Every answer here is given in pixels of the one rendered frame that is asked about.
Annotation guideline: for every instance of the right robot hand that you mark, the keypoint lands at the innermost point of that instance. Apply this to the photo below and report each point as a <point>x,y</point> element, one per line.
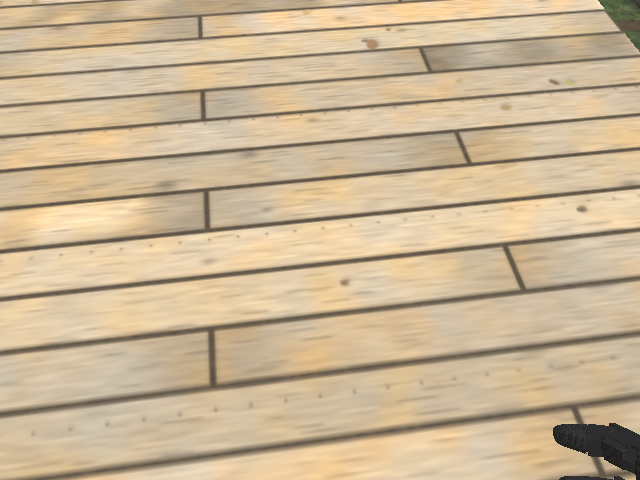
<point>618,445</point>

